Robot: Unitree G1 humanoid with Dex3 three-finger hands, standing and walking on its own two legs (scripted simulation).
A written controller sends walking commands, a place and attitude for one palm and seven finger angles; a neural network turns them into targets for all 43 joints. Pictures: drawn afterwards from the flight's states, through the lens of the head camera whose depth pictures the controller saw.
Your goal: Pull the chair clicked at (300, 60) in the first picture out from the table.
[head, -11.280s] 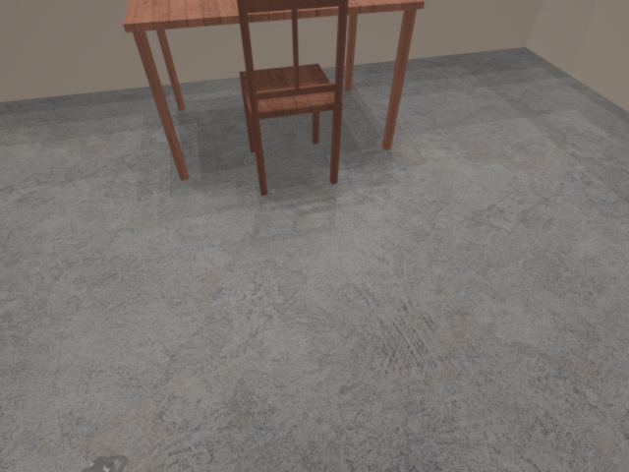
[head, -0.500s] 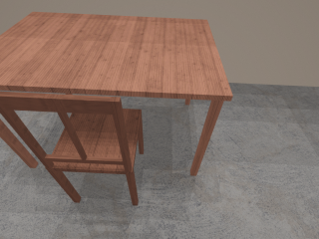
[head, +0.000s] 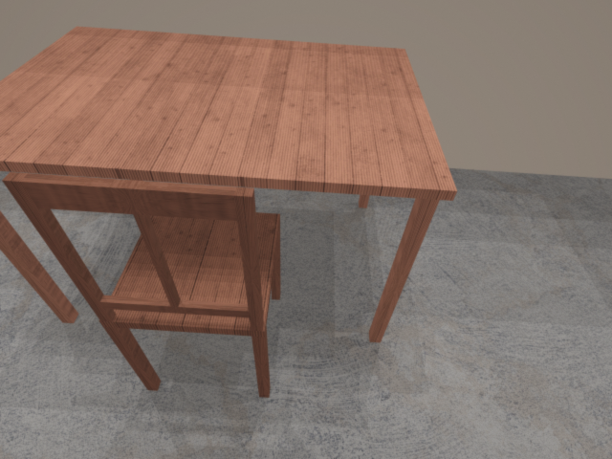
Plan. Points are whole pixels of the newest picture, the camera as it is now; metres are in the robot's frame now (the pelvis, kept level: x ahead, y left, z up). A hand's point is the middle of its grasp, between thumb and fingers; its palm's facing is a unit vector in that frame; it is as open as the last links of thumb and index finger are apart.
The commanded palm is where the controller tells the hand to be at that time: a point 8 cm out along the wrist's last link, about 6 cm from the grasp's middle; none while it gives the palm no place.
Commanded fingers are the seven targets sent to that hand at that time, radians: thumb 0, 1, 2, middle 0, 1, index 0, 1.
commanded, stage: look again from close up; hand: left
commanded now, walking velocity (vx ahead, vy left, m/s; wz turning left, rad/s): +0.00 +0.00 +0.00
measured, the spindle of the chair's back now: (160, 263) +0.47 +0.31 -0.10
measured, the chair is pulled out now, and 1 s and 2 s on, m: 0.00 0.00 0.00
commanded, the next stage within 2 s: none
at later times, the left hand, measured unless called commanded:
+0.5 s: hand out of the picture -0.04 +0.15 -0.18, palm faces +0.04 -0.99 -0.14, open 7.4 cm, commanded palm none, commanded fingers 0.00 0.90 0.90 -0.20 -0.30 -0.20 -0.30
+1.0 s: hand out of the picture -0.02 +0.14 -0.18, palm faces +0.04 -0.99 -0.14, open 7.4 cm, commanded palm none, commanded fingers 0.00 0.90 0.90 -0.20 -0.30 -0.20 -0.30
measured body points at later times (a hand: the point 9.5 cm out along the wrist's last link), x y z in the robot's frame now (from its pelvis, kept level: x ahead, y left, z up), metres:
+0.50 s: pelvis +0.00 +0.00 +0.00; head -0.01 +0.01 +0.45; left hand -0.04 +0.20 -0.17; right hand -0.02 -0.21 -0.16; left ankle +0.05 +0.08 -0.74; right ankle +0.01 -0.14 -0.74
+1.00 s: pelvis +0.00 -0.01 +0.00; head +0.00 +0.00 +0.45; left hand -0.03 +0.19 -0.16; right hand -0.02 -0.22 -0.16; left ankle +0.05 +0.08 -0.74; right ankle +0.01 -0.14 -0.74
